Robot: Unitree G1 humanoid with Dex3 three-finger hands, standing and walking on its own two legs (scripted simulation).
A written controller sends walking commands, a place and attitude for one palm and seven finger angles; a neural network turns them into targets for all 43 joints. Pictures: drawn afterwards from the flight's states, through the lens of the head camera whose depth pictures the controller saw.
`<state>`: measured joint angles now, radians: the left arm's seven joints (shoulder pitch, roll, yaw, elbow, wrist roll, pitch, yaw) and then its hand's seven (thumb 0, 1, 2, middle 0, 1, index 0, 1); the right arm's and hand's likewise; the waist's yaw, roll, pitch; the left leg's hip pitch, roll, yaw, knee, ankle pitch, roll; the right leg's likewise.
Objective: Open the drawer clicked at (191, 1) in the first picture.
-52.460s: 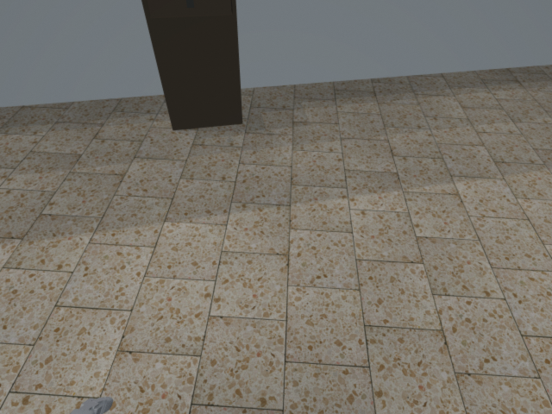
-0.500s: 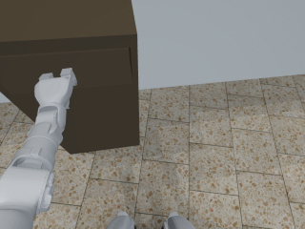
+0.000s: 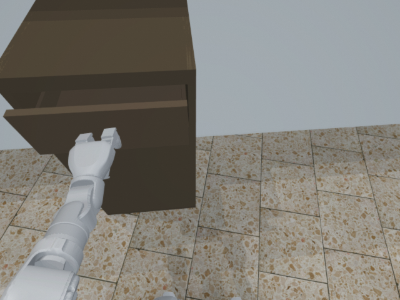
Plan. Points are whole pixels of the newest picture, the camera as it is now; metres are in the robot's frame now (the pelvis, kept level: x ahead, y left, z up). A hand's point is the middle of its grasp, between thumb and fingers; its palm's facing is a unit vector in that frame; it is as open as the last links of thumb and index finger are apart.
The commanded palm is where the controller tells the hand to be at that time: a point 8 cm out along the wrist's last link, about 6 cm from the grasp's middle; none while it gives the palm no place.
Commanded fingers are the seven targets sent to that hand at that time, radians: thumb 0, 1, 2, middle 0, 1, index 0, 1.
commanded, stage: pull the drawer open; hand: left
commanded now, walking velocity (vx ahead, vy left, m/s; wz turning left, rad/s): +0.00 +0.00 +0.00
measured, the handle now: (105, 146) +0.45 +0.23 +0.00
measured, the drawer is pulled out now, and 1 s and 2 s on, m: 0.07 0.18 0.30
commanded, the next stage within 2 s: none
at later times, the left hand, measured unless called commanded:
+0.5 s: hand (99, 195) +0.33 +0.22 -0.02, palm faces -0.01 -0.07 -1.00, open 6.7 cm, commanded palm +0.31 +0.22 +0.04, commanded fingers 0.00 0.90 0.90 -0.40 -1.35 -0.40 -1.35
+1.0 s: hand (97, 217) +0.29 +0.22 -0.02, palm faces -0.01 -0.08 -1.00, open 6.7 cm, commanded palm +0.25 +0.21 +0.04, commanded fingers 0.00 0.90 0.90 -0.40 -1.35 -0.40 -1.35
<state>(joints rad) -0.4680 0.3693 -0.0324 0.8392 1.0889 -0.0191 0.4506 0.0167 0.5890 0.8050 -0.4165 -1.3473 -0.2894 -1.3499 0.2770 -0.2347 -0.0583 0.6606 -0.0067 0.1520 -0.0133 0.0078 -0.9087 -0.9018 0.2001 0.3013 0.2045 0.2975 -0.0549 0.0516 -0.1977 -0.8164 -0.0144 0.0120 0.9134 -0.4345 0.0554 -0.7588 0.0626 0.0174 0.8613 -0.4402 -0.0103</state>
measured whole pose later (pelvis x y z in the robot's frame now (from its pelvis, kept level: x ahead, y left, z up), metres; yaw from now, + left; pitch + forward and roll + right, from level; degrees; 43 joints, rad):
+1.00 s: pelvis +0.00 -0.02 +0.01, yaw +1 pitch +14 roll -1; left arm -0.04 0.31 -0.10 0.43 1.06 0.08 0.45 0.04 0.63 0.74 -0.42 -1.35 -0.29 -1.35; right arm 0.18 -0.23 -0.03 0.62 -0.01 0.11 -0.03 0.01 -0.91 -0.90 0.20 0.30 0.20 0.30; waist 0.00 0.05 -0.17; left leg -0.69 -0.02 0.00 0.87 -0.42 0.03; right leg -0.65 0.06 0.01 0.86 -0.45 -0.03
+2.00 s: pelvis -0.01 -0.03 -0.01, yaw +2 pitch +12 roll +0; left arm 0.47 0.32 -0.10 0.00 1.07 0.03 0.51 0.06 0.63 0.75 -0.42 -1.35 -0.30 -1.34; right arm 0.11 -0.22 0.00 0.55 -0.04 0.11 0.01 0.01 -0.91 -0.90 0.20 0.30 0.20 0.30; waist 0.05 0.05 -0.16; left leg -0.71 -0.02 0.00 0.97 -0.46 0.02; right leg -0.68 0.06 0.00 0.98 -0.51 -0.05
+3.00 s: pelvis -0.02 -0.04 -0.01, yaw +2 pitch +13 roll +1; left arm 0.43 0.33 -0.08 0.04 1.07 -0.01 0.53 0.00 -0.48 0.31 -0.32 -1.20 -0.35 -1.23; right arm 0.12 -0.24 -0.02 0.56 -0.03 0.11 -0.02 0.01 -0.91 -0.90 0.20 0.30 0.20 0.30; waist 0.05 0.05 -0.16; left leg -0.75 -0.02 -0.01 0.98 -0.46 0.00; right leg -0.71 0.06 -0.01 1.00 -0.51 -0.06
